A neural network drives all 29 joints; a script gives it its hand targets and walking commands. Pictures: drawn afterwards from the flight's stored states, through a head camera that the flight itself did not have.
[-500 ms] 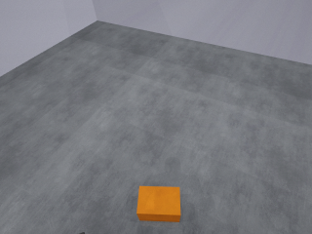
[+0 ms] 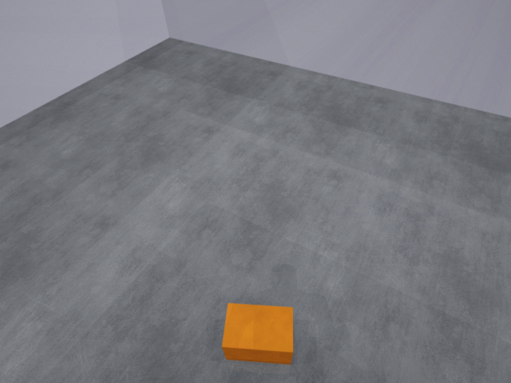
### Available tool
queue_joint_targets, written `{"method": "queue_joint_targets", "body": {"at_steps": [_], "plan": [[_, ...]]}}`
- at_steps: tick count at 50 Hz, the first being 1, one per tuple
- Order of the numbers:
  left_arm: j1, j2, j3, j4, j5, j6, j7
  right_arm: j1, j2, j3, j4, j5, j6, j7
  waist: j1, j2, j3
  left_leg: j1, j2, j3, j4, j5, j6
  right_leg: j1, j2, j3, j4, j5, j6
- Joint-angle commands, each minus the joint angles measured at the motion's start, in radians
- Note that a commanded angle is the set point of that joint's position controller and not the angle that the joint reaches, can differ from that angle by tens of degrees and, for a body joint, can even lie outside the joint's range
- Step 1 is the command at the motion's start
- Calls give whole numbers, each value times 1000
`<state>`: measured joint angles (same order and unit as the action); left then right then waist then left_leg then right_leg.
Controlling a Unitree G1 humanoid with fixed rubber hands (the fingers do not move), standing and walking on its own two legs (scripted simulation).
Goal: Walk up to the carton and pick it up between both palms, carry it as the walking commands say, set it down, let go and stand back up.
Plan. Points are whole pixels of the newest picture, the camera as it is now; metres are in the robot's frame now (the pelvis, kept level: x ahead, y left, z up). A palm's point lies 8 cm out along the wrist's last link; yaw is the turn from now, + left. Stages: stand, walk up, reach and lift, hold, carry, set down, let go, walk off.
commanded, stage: walk up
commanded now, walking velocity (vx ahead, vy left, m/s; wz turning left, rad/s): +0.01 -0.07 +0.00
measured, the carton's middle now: (259, 333) +0.43 +0.04 -0.70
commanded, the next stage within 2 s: stand in 0.06 s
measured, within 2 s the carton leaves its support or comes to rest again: neither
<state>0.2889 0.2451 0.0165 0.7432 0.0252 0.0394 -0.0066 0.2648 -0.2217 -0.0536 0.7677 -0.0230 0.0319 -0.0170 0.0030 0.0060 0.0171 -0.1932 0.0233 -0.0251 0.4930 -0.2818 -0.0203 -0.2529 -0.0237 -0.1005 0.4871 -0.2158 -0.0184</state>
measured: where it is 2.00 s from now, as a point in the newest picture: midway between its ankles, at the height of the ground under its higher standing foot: outside the picture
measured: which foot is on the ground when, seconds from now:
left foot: down 0.00-1.00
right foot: down 0.00-1.00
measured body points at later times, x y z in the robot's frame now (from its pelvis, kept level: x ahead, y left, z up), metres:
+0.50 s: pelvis +0.02 +0.00 +0.00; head +0.03 +0.00 +0.45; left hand +0.11 +0.26 -0.12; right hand +0.10 -0.25 -0.13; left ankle -0.01 +0.14 -0.74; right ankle +0.03 -0.10 -0.74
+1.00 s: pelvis +0.03 +0.00 +0.00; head +0.04 +0.00 +0.45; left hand +0.12 +0.26 -0.12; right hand +0.11 -0.26 -0.13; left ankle -0.01 +0.14 -0.74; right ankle +0.03 -0.10 -0.74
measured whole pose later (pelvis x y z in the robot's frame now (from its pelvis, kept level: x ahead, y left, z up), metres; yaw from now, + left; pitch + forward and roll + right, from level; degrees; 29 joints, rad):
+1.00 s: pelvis +0.03 +0.00 +0.00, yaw +0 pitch +1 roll +0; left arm 0.29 0.25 0.02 0.75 0.04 0.01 0.01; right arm 0.29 -0.22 -0.05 0.80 -0.02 0.01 -0.02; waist 0.00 0.01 0.00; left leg -0.18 0.02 -0.03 0.49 -0.32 -0.03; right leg -0.25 -0.03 -0.10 0.52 -0.28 -0.02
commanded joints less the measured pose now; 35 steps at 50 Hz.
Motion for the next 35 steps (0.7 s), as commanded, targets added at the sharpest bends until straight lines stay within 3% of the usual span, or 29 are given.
{"method": "queue_joint_targets", "body": {"at_steps": [1, 3, 4, 5, 6, 7, 8, 9, 10, 11, 12, 13, 15, 16, 17, 18, 19, 20, 23, 24, 25, 26, 27, 28, 29, 32, 33, 34, 35], "plan": [[35, 91, 6, 23, 5, -19, 7, 33, -59, -4, -10, -9, -18, 8, 2, -20, 30, -89, 42, -12, -70, -9, 31, 7, -167, 216, -209, -142, -57], [7, 93, 10, 7, 4, -36, 12, 22, -68, 5, 12, -3, -16, 7, -6, -33, -5, -78, 47, -21, -91, 59, 35, 58, -167, 194, -194, -80, -57], [21, 96, 10, 37, 17, -38, 25, 74, -77, -13, 10, -2, -35, 6, -36, -45, -91, -9, 67, -25, -54, -38, -1, 95, -184, 153, -152, -164, -2], [22, 114, 14, 47, 6, -44, 19, 65, -96, -14, 14, 1, -42, 2, -32, -74, -111, 26, 90, -52, -55, 69, 3, 81, -167, 133, -127, -78, 14], [-6, 81, 4, 35, 5, -41, 20, 55, -115, -20, 12, 2, -34, 2, -30, 0, -55, -31, 110, -92, -85, 70, 3, 74, -140, 97, -104, -92, 32], [16, 96, 4, 42, 12, -41, 26, 43, -124, -17, 8, 5, -39, -6, -34, 5, -74, 2, 133, -106, -78, 154, 4, 85, -141, 88, -85, -17, 49], [0, 76, 0, 39, 7, -36, 22, 65, -101, -15, 2, 4, -37, -4, -33, 63, -21, -52, 128, -121, -115, 113, 14, 66, -128, 85, -76, -55, 35], [24, 86, 9, 39, 11, -39, 25, 54, -119, -21, 17, 5, -39, -7, -19, 34, -41, -83, 154, -169, -133, 54, 25, 108, -119, 60, -46, -88, 51], [46, 78, 2, 44, 15, -43, 26, 26, -103, -15, 14, 3, -37, -5, -12, 43, -36, -86, 124, -124, -133, 8, 12, 93, -128, 83, -78, -128, 45], [36, 82, 3, 59, 16, -39, 25, 68, -89, -17, 20, 2, -34, -4, -13, -47, 11, -100, 110, -131, -110, 61, 18, 101, -140, 104, -94, -98, 40], [11, 66, 6, 44, 9, -37, 27, 39, -70, -5, 26, -4, -32, -2, -5, -2, -5, -100, 84, -84, -113, 51, 17, 100, -144, 106, -98, -98, 28], [34, 82, 9, 48, 11, -38, 29, 39, -74, -8, 23, -2, -29, 4, -15, -14, -12, -111, 76, -72, -94, 11, 10, 98, -165, 127, -130, -149, 24], [61, 104, 11, 54, 18, -46, 30, 60, -44, -3, 43, -2, -28, 4, -5, -83, -41, -54, 55, -22, -58, -11, -17, 84, -194, 146, -154, -202, 18], [22, 115, 4, 58, 14, -43, 29, 49, -77, -13, 28, 0, -28, 3, -22, -63, 5, -53, 41, -11, -39, 47, -8, 46, -195, 180, -189, -115, 1], [-5, 108, 1, 56, 20, -43, 29, 80, -81, -13, 46, 12, -29, -2, -36, -129, -32, -20, 60, -31, -45, 50, -13, 69, -194, 136, -156, -95, 1], [-10, 94, 0, 46, 17, -42, 27, 107, -86, -13, 41, 7, -30, -3, -48, -46, -19, -10, 72, -42, -62, 104, -7, 40, -184, 125, -114, -55, 6], [-18, 90, 6, 42, 10, -41, 30, 85, -66, -6, 55, 2, -30, -1, -28, 9, -15, -57, 69, -26, -77, 82, -4, 67, -161, 107, -120, -135, 9], [8, 79, 7, 36, 8, -48, 34, 58, -95, -15, 39, 6, -35, 3, -29, 38, -44, -75, 84, -52, -69, 152, 3, 104, -153, 101, -105, -23, 6], [18, 70, 0, 40, 12, -48, 34, 67, -81, -16, 59, 5, -35, -6, -12, 9, -54, -67, 102, -90, -96, 176, 16, 98, -145, 75, -60, -60, 19], [16, 74, 0, 51, 8, -47, 28, 64, -93, -14, 44, -1, -37, -5, -16, 56, -65, -45, 98, -71, -76, 174, 14, 98, -155, 88, -66, -38, 18], [3, 70, 1, 53, 6, -45, 27, 85, -85, -11, 48, 0, -35, 0, -15, -13, -37, -53, 88, -91, -72, 209, 14, 95, -135, 86, -75, 6, 21], [-7, 67, 5, 27, 11, -48, 28, 90, -85, -8, 58, 8, -33, -2, -23, -31, -67, -48, 94, -76, -59, 252, 14, 132, -151, 79, -60, 55, 12], [17, 67, 1, 40, 7, -49, 32, 88, -92, -16, 52, 6, -36, -8, -17, 25, -96, -59, 100, -76, -50, 247, 25, 149, -150, 75, -53, 107, 12], [15, 83, 8, 53, 9, -52, 32, 104, -102, -15, 57, 3, -41, -7, -21, -6, -76, -49, 97, -81, -81, 237, 20, 153, -139, 61, -39, 84, 15], [0, 82, 3, 63, 6, -55, 32, 95, -102, -21, 48, 10, -38, -6, -30, 10, -101, 1, 104, -78, -63, 285, 16, 129, -150, 69, -33, 130, 14], [14, 74, 1, 57, 4, -47, 27, 89, -105, -23, 46, 5, -32, -3, -30, 16, -86, -1, 103, -85, -76, 252, 18, 118, -139, 76, -49, 77, 28], [1, 90, 4, 40, 10, -44, 31, 68, -124, -19, 41, 2, -33, -4, -34, 82, -17, -43, 100, -83, -62, 279, 16, 74, -142, 75, -61, 106, 20], [23, 86, 2, 39, 8, -54, 34, 81, -100, -17, 41, 3, -37, -4, -23, 24, -79, -24, 97, -73, -39, 272, 29, 80, -151, 86, -65, 109, -2], [28, 90, 3, 59, 8, -57, 38, 73, -85, -15, 47, 6, -35, 0, -18, 2, -70, -38, 89, -74, -56, 204, 13, 142, -151, 68, -60, 69, 20]]}}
